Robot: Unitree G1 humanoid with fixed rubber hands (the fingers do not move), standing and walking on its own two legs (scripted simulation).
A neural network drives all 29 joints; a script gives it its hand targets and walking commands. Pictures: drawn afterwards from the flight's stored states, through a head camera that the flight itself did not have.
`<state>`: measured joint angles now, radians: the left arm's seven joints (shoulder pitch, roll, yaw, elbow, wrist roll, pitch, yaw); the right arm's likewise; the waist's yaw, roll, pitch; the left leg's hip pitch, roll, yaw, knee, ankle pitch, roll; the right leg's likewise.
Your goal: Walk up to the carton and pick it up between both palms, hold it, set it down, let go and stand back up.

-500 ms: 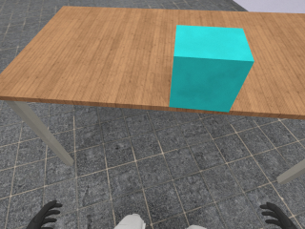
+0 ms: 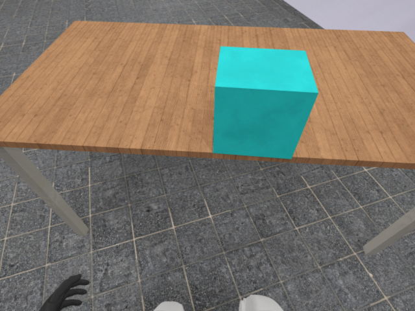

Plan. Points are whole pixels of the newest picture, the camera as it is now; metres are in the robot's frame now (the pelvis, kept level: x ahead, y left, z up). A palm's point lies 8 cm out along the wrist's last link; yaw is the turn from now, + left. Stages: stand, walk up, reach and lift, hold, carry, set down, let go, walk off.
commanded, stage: walk up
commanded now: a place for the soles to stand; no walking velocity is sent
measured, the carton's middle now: (256, 104) +0.57 -0.08 +0.08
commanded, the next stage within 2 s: none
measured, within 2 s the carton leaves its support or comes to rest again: neither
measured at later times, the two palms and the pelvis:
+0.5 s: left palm out of the picture +0.12 +0.27 -0.08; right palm out of the picture +0.17 -0.39 -0.06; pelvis +0.05 -0.06 +0.00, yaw -2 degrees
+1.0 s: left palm (102, 285) +0.18 +0.24 -0.09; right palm out of the picture +0.20 -0.41 -0.08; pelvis +0.10 -0.08 -0.02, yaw -2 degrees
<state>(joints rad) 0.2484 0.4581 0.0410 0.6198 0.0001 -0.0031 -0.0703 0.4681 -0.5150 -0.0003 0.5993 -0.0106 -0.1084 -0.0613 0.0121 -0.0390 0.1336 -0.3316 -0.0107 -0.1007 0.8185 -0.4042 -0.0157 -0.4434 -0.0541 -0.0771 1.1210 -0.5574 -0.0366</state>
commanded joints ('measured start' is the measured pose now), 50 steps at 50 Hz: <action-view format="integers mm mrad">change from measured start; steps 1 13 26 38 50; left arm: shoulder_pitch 22 157 -6 261 142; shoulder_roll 247 271 233 204 257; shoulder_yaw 139 145 112 121 116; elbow -83 -38 -112 42 -24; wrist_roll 25 30 42 18 28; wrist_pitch -1 -37 5 10 -32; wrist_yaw -2 33 26 27 78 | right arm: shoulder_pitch -97 -90 104 -158 -125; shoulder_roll -340 -196 -191 -274 -146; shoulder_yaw -169 -105 -118 -126 -88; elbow -5 69 71 15 49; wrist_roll -9 31 25 -27 12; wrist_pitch -4 39 5 29 26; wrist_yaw -28 1 -33 -23 -4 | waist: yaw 33 80 -63 78 71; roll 183 -55 -60 160 -102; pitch -36 -42 -175 -108 -127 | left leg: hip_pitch -145 -472 165 -319 -349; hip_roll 274 25 0 192 27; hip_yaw -475 45 165 -275 116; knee -336 295 -210 -237 107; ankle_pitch -187 47 149 -221 -105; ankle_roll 276 34 104 186 52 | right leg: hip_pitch -10 363 22 269 356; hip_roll -66 -209 -118 13 -258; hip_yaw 170 427 151 73 301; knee -205 -774 -347 -403 -485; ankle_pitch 80 274 636 89 848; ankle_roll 16 25 -10 -28 -101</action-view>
